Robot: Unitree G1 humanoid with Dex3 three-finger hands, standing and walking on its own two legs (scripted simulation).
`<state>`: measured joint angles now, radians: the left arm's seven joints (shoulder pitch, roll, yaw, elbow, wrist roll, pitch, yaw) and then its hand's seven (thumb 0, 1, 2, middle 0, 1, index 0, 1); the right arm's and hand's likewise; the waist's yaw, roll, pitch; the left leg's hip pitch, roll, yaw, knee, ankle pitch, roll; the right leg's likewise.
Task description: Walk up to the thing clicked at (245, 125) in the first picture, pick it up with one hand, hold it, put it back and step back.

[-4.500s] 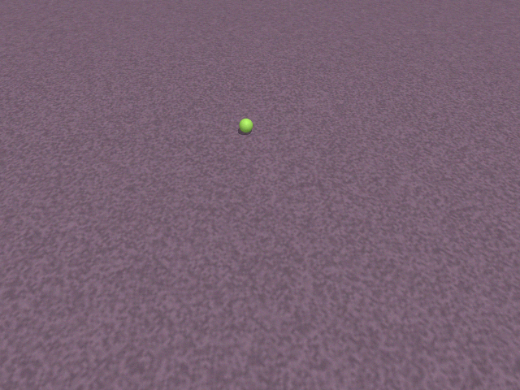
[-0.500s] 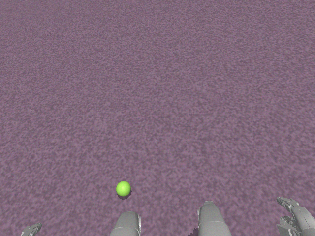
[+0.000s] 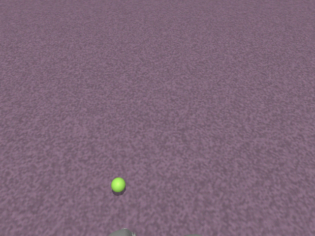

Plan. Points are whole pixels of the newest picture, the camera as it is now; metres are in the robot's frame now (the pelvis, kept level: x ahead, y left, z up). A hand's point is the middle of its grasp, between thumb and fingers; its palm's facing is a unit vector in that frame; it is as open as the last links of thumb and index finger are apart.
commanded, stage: walk up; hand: left
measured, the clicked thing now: (118, 184) +0.48 +0.23 -0.70
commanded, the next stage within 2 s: none
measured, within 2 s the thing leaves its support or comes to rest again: neither
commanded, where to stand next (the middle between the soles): +0.13 -0.02 m, yaw +1 degrees
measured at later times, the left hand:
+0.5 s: hand out of the picture +0.12 +0.29 -0.14, palm faces -0.07 -0.92 -0.38, open 7.3 cm
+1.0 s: hand (75, 228) +0.17 +0.24 -0.14, palm faces -0.01 -0.94 -0.35, open 7.3 cm
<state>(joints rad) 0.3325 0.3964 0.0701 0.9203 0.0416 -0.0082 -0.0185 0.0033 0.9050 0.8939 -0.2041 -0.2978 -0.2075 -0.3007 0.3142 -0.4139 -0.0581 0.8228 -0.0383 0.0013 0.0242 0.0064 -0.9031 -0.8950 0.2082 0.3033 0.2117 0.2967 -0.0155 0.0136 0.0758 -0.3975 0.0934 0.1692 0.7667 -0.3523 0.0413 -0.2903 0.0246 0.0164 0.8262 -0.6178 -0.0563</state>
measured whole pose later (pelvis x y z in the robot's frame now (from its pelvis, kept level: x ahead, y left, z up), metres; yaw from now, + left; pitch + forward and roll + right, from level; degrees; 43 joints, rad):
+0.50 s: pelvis +0.03 +0.02 +0.01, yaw -3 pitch -3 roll +1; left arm 0.22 0.42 0.04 0.93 0.00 0.01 -0.01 0.00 0.91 0.89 -0.20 -0.30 -0.20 -0.30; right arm 0.23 -0.35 -0.02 0.91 -0.02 -0.06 0.01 0.00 -0.91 -0.90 0.20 0.30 0.21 0.30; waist -0.01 -0.05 0.10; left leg -0.37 0.02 0.06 0.64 -0.23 0.01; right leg -0.35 -0.03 0.06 0.94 -0.53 -0.04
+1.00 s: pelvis +0.05 -0.02 +0.01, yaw +0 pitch -1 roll +1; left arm 0.04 0.36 0.03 1.02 0.00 0.01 -0.01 0.00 0.91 0.89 -0.20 -0.30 -0.21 -0.30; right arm 0.08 -0.39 -0.01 1.04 0.00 -0.02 0.00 0.01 -0.91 -0.90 0.20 0.30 0.21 0.30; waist 0.00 -0.01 0.11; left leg -0.35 0.02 -0.04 0.65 -0.28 -0.04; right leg -0.29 -0.04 -0.06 0.70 -0.38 -0.01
